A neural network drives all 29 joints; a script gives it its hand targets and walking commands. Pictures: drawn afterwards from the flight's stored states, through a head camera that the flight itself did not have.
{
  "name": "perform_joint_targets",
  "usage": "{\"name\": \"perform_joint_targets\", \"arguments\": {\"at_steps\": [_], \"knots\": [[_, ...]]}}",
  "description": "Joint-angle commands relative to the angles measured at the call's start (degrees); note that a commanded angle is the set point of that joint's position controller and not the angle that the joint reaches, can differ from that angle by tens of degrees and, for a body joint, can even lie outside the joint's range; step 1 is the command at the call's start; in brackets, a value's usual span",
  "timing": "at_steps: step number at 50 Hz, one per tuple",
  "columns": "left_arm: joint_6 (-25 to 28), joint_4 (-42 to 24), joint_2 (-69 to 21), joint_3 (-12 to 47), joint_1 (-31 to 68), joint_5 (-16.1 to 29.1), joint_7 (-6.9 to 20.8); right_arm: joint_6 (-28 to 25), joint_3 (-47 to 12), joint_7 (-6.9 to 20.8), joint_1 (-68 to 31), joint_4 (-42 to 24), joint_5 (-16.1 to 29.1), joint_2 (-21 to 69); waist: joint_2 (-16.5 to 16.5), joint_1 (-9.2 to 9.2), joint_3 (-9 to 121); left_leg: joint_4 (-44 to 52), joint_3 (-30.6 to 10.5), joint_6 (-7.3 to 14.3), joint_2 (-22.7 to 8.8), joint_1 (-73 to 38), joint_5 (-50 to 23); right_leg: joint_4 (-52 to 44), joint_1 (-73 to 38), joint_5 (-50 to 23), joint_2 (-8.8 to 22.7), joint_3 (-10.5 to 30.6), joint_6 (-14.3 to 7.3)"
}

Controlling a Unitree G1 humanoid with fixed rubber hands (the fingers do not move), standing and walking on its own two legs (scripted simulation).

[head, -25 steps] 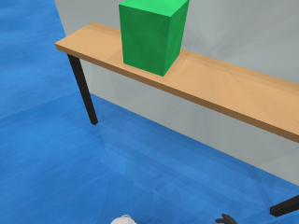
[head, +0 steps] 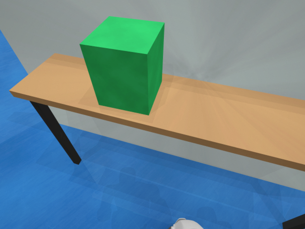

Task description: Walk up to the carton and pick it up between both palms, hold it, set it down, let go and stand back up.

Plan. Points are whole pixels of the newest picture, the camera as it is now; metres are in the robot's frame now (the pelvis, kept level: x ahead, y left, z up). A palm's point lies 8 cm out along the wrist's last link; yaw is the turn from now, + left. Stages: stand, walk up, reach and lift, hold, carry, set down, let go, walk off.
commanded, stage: walk up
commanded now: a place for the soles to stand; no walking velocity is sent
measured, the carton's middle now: (129, 66) +0.64 +0.06 +0.08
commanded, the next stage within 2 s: none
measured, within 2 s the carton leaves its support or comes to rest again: neither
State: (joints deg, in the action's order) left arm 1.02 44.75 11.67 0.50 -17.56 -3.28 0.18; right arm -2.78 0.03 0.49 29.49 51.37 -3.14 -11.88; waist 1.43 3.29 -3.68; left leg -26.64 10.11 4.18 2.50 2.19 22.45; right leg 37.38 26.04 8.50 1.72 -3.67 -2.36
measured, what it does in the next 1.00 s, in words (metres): walks ahead: right foot, then left foot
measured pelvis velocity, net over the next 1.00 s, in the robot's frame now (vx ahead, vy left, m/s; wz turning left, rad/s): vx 0.14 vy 0.07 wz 0.02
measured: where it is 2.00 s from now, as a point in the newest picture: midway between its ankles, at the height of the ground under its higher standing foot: outside the picture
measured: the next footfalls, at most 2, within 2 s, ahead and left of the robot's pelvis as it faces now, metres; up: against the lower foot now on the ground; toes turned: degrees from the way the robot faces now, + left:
right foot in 0.04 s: +0.16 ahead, -0.09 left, +0.00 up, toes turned -4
left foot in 0.44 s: +0.26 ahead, +0.19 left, +0.00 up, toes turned +1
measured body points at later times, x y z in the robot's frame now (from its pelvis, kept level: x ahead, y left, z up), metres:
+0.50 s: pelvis +0.16 +0.06 -0.02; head +0.18 +0.08 +0.43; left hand +0.15 +0.31 -0.16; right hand +0.27 -0.17 -0.14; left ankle +0.27 +0.18 -0.73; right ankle +0.12 -0.09 -0.72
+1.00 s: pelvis +0.14 +0.07 +0.00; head +0.14 +0.07 +0.45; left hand +0.15 +0.32 -0.14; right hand +0.18 -0.18 -0.14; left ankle +0.22 +0.19 -0.73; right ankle +0.14 -0.06 -0.73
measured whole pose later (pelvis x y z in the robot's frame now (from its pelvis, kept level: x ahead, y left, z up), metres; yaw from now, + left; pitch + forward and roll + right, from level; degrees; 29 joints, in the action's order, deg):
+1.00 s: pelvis +0.14 +0.07 +0.00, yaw +1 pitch -2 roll -1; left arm -0.2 51.1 13.1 1.1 -21.3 -0.2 0.0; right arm 0.3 -2.1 -0.3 15.7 54.6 -0.8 -14.5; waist -1.0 0.6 -2.9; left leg -30.7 -0.5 0.0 -0.9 19.5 8.6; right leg 31.8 12.3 17.4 0.9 -2.4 0.4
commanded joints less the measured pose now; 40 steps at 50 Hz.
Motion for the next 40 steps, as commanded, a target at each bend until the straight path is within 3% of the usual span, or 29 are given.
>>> {"name": "perform_joint_targets", "arguments": {"at_steps": [1,2,3,4,6,8,9,12,15,16,18,20,21,22,23,24,25,26,27,30,33,36,37,38,39,40], "knots": [[3.0,-1.3,9.1,-3.8,-16.5,-0.7,-2.0,0.6,0.5,-0.1,2.4,-2.7,0.0,-7.6,3.6,-9.27,6.7,-23.9,-5.0,-0.4,-8.5,18.0,-16.3,-7.8,-28.3,5.0,6.2,9.8,-4.9],[3.0,-1.3,13.9,-5.4,-21.2,-0.3,-2.7,0.9,-0.2,0.1,5.9,-3.8,0.2,-5.7,12.4,-9.42,10.5,-40.0,-3.7,-3.0,-1.8,30.0,6.2,-13.8,-36.6,9.5,22.6,36.3,-9.8],[2.2,-0.7,13.4,-5.5,-21.6,1.6,-3.5,1.9,0.9,-0.2,5.2,-4.3,-0.1,-9.4,4.4,-8.89,7.9,-46.0,-9.5,-4.2,-2.6,35.6,12.0,-19.5,-34.9,16.3,26.7,46.4,-13.0],[1.8,-1.7,12.5,-5.3,-18.8,2.9,-4.1,2.3,1.6,-0.2,1.4,-5.3,-0.1,-11.0,2.7,-8.48,4.7,-48.8,-11.5,-4.9,-4.4,38.9,8.8,-22.4,-30.8,22.3,26.2,45.7,-12.4],[2.4,-2.9,9.4,-4.2,-12.1,3.1,-3.9,2.3,1.4,0.5,-4.5,-5.9,-0.1,-9.2,0.5,-6.95,-4.5,-47.0,-13.5,-5.6,-6.7,39.5,2.4,-25.1,-20.0,20.1,21.2,31.5,-9.0],[3.6,-2.6,6.8,-3.2,-9.0,2.6,-3.0,2.3,1.5,1.3,-2.3,-4.4,-0.2,-7.2,2.0,-4.01,-6.1,-41.5,-13.8,-6.1,-7.1,33.9,-1.8,-25.3,-13.7,10.4,16.7,19.4,-6.6],[4.1,-2.0,6.1,-3.2,-9.1,2.2,-2.6,2.4,1.4,1.7,-1.1,-3.8,-0.3,-6.1,2.6,-3.12,-6.0,-40.4,-13.4,-6.4,-6.6,31.7,-3.4,-25.1,-11.7,5.4,15.5,15.7,-6.1],[5.0,-0.3,5.4,-3.1,-9.8,1.5,-2.1,2.6,0.9,2.2,-2.1,-3.6,-0.3,-4.2,4.2,-2.25,-5.4,-35.6,-11.3,-7.1,-6.7,30.7,-9.6,-23.5,-10.1,-5.9,12.5,7.7,-6.0],[4.7,-0.3,6.1,-2.6,-6.5,1.9,-1.5,2.5,0.1,1.5,-5.8,-4.5,0.6,-2.0,8.6,-1.55,-3.5,-23.1,-8.2,-6.7,-5.6,22.5,-19.1,-17.3,-7.4,-27.4,6.9,-2.7,-4.5],[4.3,-0.1,6.8,-2.4,-6.6,2.1,-1.2,2.1,-0.1,1.2,-7.2,-4.4,0.8,-1.9,9.2,-2.28,-1.8,-19.4,-6.8,-6.3,-4.9,20.0,-22.5,-14.7,-8.2,-27.9,5.5,-4.0,-4.0],[3.4,0.2,8.8,-2.6,-8.1,2.1,-0.8,1.6,0.1,0.6,-10.4,-4.7,1.2,-3.0,8.1,-4.09,0.4,-14.3,-4.5,-5.2,-3.0,15.8,-25.6,-10.1,-9.9,-25.8,6.3,-2.3,-4.3],[2.2,-0.3,10.2,-2.4,-7.4,1.9,-0.8,1.2,0.6,-0.5,-8.1,-3.7,1.3,-4.5,5.5,-2.49,2.3,-6.9,-5.1,-3.4,-3.1,9.1,-29.6,-3.8,-9.9,-21.5,7.6,-0.5,-3.3],[1.5,-0.3,9.8,-1.9,-8.0,2.0,-0.6,0.9,1.3,-1.0,-6.2,-3.2,1.2,-6.7,1.8,-1.56,3.1,-3.5,-6.2,-2.7,-3.7,5.6,-33.5,-0.1,-9.3,-16.8,6.7,-0.2,-1.8],[1.1,-0.3,8.4,-1.1,-10.1,2.2,-0.5,0.6,2.2,-1.3,-4.8,-3.2,1.0,-9.7,-2.7,-1.11,5.4,-3.1,-11.0,-1.1,-8.6,1.0,-40.3,5.3,-7.3,-7.2,5.2,0.1,0.1],[0.6,0.0,5.6,0.0,-15.0,2.7,-0.7,0.7,3.1,-1.5,-5.0,-4.2,1.4,-13.0,-10.7,-2.05,10.1,-2.7,-23.2,3.8,-19.4,-1.2,-49.6,14.8,-6.1,13.2,0.2,-0.4,2.6],[-0.9,0.9,3.3,0.8,-17.8,3.2,-1.4,1.5,3.0,-1.8,-6.7,-5.2,2.8,-13.0,-12.6,-2.91,12.6,1.2,-31.5,9.3,-25.2,2.7,-43.3,20.1,-8.6,29.9,-0.5,3.2,2.3],[-2.3,0.8,4.7,0.4,-15.5,3.0,-2.0,2.5,2.8,-2.2,-10.2,-6.1,4.0,-12.3,-12.8,-2.77,10.6,5.4,-32.8,10.9,-24.0,8.0,-25.9,21.1,-8.2,34.6,0.6,4.4,2.0],[-2.9,-0.1,6.1,-0.1,-11.7,2.7,-2.2,3.3,2.3,-2.5,-14.0,-6.9,4.2,-10.9,-12.9,-2.5,6.8,8.7,-31.3,9.7,-21.6,13.3,-13.9,20.6,-6.8,34.7,0.6,4.6,2.1],[-3.1,-0.3,6.4,-0.5,-9.9,2.7,-2.2,3.8,1.6,-2.7,-16.3,-7.3,3.9,-9.5,-12.6,-2.87,3.5,10.1,-27.8,7.8,-18.9,17.1,-7.8,19.1,-6.8,33.0,0.8,5.0,2.0],[-3.0,1.4,6.3,-1.1,-11.5,2.7,-2.0,4.1,1.1,-2.8,-18.8,-7.0,2.8,-9.1,-11.9,-3.91,2.4,8.9,-23.4,6.5,-16.4,19.0,-5.8,14.5,-8.4,24.9,0.1,3.4,2.7],[-2.7,1.6,6.3,-1.6,-11.5,2.5,-1.7,4.5,1.3,-2.7,-19.3,-6.6,2.7,-9.7,-9.9,-3.89,4.2,9.0,-23.3,5.9,-16.6,19.2,0.0,8.9,-10.4,22.3,-0.7,2.0,2.4],[-1.9,1.9,5.1,-1.8,-13.7,2.7,-1.1,5.7,1.1,-2.5,-21.5,-5.9,2.5,-10.4,-8.8,-5.64,2.8,7.9,-20.2,2.2,-14.4,24.6,9.6,-5.2,-16.3,12.5,-1.5,0.2,0.7],[-1.6,2.0,5.4,-1.9,-14.1,2.6,-1.0,6.0,0.8,-2.2,-20.8,-5.3,2.6,-9.6,-6.5,-5.51,1.3,6.5,-19.7,0.5,-13.3,26.1,11.6,-9.6,-16.0,13.6,-1.0,2.2,-0.3],[-1.4,1.7,6.9,-2.1,-13.4,2.4,-1.0,6.0,0.1,-1.8,-18.5,-4.8,2.9,-8.1,-1.5,-4.76,0.2,1.9,-17.1,-1.4,-11.0,27.4,12.9,-14.5,-13.5,21.4,4.1,10.2,-1.9],[-1.4,0.4,9.5,-2.5,-10.0,3.0,-1.1,5.9,-0.2,-1.5,-17.0,-4.4,3.5,-6.9,4.3,-3.39,-2.4,-6.5,-11.1,-3.6,-5.4,25.5,8.9,-23.7,-4.4,36.7,11.9,23.0,-4.3],[-1.5,0.3,11.0,-2.8,-4.1,3.5,-1.6,5.7,0.1,-1.2,-16.7,-3.2,3.2,-6.9,6.0,-2.41,-7.4,-14.4,-9.6,-3.3,-3.2,17.4,3.4,-29.1,8.8,43.0,15.2,26.2,-5.8]]}}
